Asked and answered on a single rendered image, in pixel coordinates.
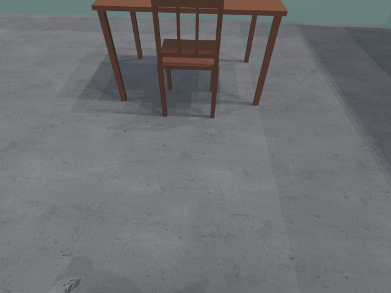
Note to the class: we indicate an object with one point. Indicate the chair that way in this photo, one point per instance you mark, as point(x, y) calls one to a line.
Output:
point(181, 54)

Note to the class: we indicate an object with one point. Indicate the left robot hand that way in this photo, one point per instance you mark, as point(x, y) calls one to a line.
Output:
point(65, 285)

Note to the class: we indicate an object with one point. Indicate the table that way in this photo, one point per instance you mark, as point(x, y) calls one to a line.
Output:
point(231, 7)

